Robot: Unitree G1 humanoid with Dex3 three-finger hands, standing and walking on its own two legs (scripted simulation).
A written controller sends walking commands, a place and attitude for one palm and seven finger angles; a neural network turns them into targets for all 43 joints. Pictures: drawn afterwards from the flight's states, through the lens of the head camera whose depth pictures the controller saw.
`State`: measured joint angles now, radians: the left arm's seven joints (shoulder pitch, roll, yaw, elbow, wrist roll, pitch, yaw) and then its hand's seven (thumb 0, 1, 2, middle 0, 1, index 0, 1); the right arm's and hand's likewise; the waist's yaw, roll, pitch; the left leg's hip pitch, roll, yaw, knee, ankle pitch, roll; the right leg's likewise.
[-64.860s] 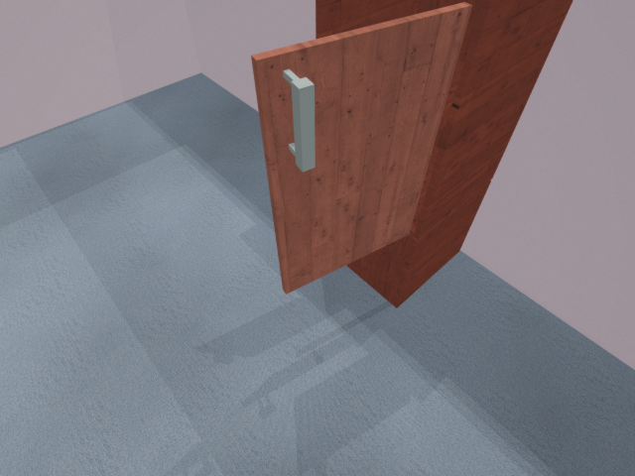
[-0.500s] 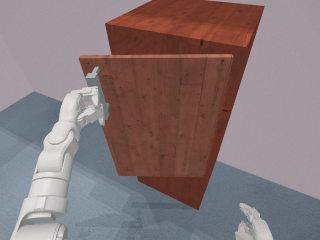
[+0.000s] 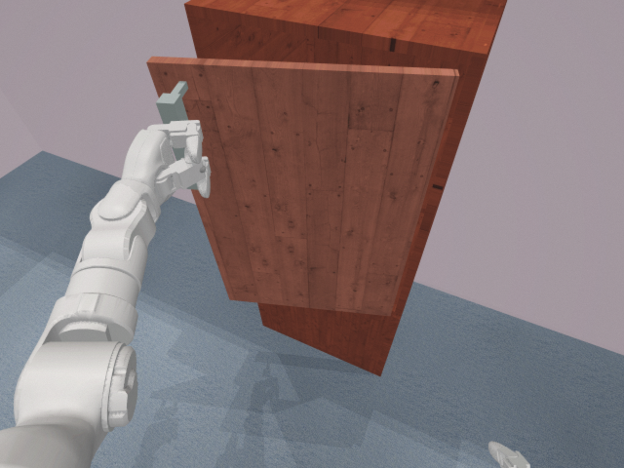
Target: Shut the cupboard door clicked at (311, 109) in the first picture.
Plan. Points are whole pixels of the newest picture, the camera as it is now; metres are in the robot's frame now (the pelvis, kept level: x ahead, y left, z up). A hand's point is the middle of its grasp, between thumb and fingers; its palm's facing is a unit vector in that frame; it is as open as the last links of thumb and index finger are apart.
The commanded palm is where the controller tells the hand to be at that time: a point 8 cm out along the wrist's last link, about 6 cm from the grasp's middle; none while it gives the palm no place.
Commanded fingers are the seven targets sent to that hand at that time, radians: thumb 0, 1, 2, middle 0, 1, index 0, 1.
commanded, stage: push the door shut along its arc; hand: left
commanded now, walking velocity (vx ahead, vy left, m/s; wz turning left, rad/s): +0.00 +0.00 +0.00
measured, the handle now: (189, 137) +0.52 +0.18 +0.16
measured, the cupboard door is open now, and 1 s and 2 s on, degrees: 18 5 0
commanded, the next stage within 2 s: pull the fist back off the door in 1.18 s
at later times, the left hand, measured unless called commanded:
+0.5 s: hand (232, 138) +0.50 +0.11 +0.17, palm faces -0.28 -0.96 -0.03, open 3.1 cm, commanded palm +0.51 +0.16 +0.17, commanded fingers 0.00 0.90 0.90 -1.30 -1.50 -1.30 -1.50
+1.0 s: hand (267, 118) +0.54 +0.07 +0.17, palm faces -0.38 -0.92 -0.01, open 3.0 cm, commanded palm +0.56 +0.12 +0.17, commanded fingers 0.00 0.90 0.90 -1.30 -1.50 -1.30 -1.50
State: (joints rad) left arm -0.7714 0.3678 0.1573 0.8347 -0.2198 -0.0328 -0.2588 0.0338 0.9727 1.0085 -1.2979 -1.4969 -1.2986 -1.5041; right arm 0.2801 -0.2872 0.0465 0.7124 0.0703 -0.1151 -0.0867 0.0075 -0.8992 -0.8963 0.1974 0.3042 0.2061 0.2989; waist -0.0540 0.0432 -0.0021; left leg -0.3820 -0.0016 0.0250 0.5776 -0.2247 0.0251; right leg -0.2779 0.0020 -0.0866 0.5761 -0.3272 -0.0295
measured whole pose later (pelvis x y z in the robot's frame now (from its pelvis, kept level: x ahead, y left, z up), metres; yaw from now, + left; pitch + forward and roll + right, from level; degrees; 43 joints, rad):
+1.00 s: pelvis +0.02 +0.00 -0.02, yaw -2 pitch +14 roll -1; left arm -1.23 0.50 0.23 1.32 -0.13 -0.15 -0.44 0.01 0.82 0.91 -1.30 -1.50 -1.30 -1.50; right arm 0.43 -0.30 0.02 0.74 0.02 -0.10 -0.06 0.00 -0.90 -0.90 0.20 0.30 0.21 0.30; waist -0.20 0.05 -0.06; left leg -0.66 0.03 0.05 0.72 -0.30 0.02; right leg -0.55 0.02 -0.06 0.70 -0.39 -0.03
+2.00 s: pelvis +0.03 -0.02 -0.01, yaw -4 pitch +10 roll +0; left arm -0.94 0.23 0.30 1.05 -0.08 -0.17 0.09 0.02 0.91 0.91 -1.30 -1.50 -1.30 -1.50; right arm 0.47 -0.29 -0.03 0.71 0.01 -0.06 0.02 0.00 -0.90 -0.90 0.20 0.30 0.20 0.30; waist -0.13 0.06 -0.08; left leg -0.51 0.05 0.07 0.62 -0.28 0.00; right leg -0.44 0.05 -0.03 0.62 -0.36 -0.05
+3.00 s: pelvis +0.01 +0.00 +0.01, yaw -2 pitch -5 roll +0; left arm 0.01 0.26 0.11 -0.03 -0.10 -0.02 0.04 0.02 0.90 0.90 -1.08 -1.26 -1.08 -1.27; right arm 0.18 -0.23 0.05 0.59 0.04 -0.01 -0.06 0.01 -0.90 -0.90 0.20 0.30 0.20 0.30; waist 0.02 0.07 0.01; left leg -0.16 0.01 0.06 0.42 -0.18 0.02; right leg -0.08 0.02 -0.04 0.42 -0.27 -0.03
